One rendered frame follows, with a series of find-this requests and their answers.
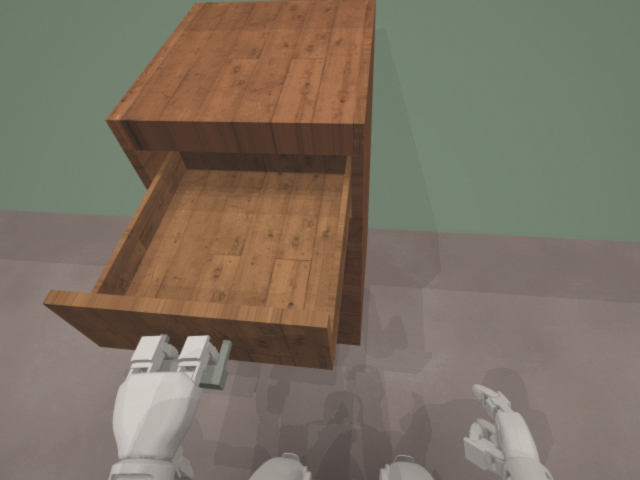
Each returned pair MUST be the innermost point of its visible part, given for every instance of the right robot hand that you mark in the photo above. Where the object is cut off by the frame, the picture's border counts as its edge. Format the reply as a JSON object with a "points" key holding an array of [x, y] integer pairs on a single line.
{"points": [[491, 446]]}

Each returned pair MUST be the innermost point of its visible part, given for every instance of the robot left forearm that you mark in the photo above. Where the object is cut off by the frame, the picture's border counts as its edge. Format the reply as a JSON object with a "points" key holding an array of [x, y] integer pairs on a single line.
{"points": [[142, 469]]}

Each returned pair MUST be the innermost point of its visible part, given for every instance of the left robot hand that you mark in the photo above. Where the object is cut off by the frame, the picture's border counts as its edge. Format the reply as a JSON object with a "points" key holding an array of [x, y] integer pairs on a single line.
{"points": [[154, 410]]}

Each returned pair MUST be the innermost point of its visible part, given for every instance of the drawer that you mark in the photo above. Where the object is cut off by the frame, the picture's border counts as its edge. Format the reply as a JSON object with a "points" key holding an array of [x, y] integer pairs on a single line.
{"points": [[246, 247]]}

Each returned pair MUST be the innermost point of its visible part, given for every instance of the robot right forearm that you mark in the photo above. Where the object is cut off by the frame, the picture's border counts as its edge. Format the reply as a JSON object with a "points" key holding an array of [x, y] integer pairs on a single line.
{"points": [[525, 469]]}

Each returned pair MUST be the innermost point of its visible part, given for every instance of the robot shin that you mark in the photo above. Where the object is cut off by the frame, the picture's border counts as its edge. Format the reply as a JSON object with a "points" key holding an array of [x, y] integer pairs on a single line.
{"points": [[404, 458], [290, 456]]}

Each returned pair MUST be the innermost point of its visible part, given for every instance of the robot left shin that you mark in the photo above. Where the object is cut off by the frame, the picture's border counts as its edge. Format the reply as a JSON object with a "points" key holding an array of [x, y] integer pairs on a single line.
{"points": [[290, 456]]}

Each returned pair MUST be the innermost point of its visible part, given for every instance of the robot right shin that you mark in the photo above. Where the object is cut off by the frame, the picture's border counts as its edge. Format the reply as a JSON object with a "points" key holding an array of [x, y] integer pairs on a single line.
{"points": [[404, 458]]}

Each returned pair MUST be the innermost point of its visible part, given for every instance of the cabinet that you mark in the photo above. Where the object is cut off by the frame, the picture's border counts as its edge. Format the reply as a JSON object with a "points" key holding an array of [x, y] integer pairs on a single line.
{"points": [[274, 77]]}

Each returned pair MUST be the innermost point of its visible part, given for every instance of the handle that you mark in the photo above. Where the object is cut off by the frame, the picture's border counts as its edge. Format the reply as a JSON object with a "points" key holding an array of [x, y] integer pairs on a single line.
{"points": [[214, 377]]}

